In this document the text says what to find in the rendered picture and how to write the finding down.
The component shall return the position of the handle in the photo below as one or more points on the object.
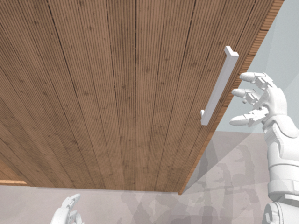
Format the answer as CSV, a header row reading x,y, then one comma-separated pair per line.
x,y
222,80

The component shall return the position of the left robot hand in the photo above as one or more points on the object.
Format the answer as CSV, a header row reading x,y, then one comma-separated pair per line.
x,y
63,214

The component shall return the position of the wardrobe door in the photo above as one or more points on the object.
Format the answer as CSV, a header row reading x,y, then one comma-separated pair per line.
x,y
107,94
6,173

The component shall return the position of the right robot hand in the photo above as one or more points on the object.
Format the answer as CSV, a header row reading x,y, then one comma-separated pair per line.
x,y
273,100

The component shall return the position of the right robot upper arm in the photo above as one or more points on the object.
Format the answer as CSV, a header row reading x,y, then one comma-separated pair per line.
x,y
280,213

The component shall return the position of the robot right forearm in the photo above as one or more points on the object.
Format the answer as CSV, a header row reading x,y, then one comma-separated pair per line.
x,y
282,138

